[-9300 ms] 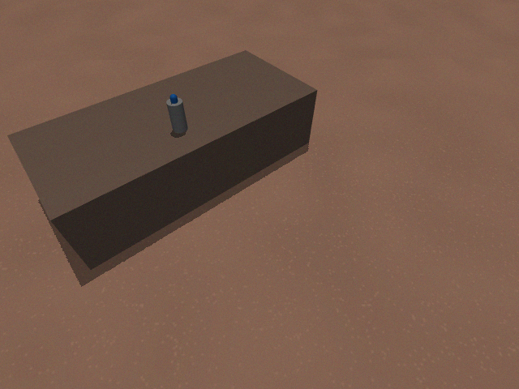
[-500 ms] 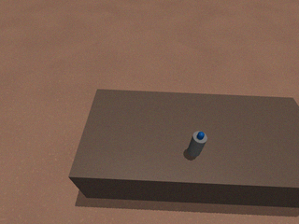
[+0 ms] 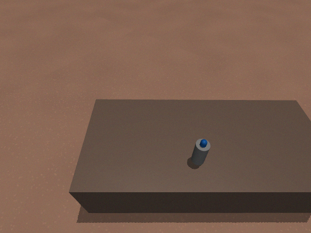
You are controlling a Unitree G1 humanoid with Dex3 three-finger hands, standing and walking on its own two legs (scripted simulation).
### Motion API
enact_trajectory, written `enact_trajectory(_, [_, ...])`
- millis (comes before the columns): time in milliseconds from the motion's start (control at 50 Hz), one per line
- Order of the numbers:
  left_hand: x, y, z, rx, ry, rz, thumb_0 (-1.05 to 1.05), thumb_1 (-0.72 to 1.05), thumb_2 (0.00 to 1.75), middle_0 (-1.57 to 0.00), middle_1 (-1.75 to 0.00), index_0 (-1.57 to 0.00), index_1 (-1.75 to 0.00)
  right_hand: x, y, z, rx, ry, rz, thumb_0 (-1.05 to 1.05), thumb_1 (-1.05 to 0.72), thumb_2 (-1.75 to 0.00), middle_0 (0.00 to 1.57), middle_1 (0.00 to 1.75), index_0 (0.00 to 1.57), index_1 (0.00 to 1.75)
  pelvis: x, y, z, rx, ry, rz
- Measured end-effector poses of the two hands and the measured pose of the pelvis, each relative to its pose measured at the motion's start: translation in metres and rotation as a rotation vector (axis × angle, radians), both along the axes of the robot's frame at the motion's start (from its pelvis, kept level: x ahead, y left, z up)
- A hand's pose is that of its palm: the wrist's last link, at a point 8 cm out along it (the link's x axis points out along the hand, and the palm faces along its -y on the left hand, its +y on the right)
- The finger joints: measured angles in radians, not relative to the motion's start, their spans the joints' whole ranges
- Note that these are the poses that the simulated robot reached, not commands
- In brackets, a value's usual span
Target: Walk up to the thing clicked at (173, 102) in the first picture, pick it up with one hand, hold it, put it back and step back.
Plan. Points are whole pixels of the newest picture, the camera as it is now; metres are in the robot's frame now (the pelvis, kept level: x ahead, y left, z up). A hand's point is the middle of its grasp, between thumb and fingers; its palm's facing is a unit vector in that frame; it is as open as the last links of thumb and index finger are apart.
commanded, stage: walk up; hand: right
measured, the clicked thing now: (200, 150) +0.54 -0.21 -0.33
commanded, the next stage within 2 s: stand in 0.28 s
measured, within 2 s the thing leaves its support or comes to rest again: neither
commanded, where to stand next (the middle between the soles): +0.06 +0.00 m, yaw +1 degrees
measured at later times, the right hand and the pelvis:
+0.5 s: hand out of the picture +0.10 -0.25 -0.15, palm faces +0.01 +0.94 -0.33, open 7.4 cm; pelvis +0.01 +0.00 +0.00, yaw +0 degrees
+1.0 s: hand out of the picture +0.09 -0.26 -0.15, palm faces -0.02 +0.94 -0.34, open 7.4 cm; pelvis +0.01 +0.00 +0.00, yaw +1 degrees
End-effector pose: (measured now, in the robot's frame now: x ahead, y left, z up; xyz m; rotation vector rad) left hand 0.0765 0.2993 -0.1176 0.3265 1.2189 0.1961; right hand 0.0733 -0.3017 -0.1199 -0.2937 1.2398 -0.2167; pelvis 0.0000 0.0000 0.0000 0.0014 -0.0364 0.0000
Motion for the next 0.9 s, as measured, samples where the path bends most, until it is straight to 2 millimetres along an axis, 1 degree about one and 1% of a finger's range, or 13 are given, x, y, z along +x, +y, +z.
enact_trajectory(80, [0.004, 0.001, 0.0, 0.001, 0.004, -0.007, 0.0, 0.91, 0.89, -0.2, -0.3, -0.21, -0.3, -0.004, 0.002, -0.001, 0.002, 0.012, -0.011, 0.01, -0.9, -0.9, 0.2, 0.3, 0.21, 0.3, 0.002, 0.001, 0.0, 0.0, 0.002, -0.003])
enact_trajectory(180, [0.009, 0.003, 0.0, 0.003, 0.005, -0.012, 0.0, 0.91, 0.89, -0.2, -0.3, -0.21, -0.3, -0.004, 0.005, -0.002, 0.006, 0.013, -0.019, 0.01, -0.9, -0.9, 0.2, 0.3, 0.21, 0.3, 0.005, 0.003, 0.0, 0.002, 0.003, -0.006])
enact_trajectory(400, [0.016, 0.003, 0.002, 0.005, -0.011, -0.014, 0.0, 0.91, 0.89, -0.2, -0.3, -0.21, -0.3, 0.009, 0.008, 0.0, 0.006, -0.02, -0.002, 0.01, -0.9, -0.9, 0.2, 0.3, 0.21, 0.3, 0.008, 0.003, 0.001, 0.003, 0.0, -0.002])
enact_trajectory(620, [0.005, 0.0, 0.001, -0.002, -0.001, 0.0, 0.0, 0.91, 0.89, -0.2, -0.3, -0.21, -0.3, 0.018, 0.002, 0.005, -0.006, -0.036, 0.018, 0.01, -0.9, -0.9, 0.2, 0.3, 0.21, 0.3, 0.009, 0.0, 0.002, -0.001, -0.002, 0.007])
enact_trajectory(900, [-0.009, -0.001, 0.0, -0.001, 0.027, 0.016, 0.0, 0.91, 0.89, -0.2, -0.3, -0.21, -0.3, 0.014, 0.0, 0.004, -0.006, -0.015, 0.028, 0.01, -0.9, -0.9, 0.2, 0.3, 0.21, 0.3, 0.008, -0.003, 0.002, -0.003, 0.0, 0.015])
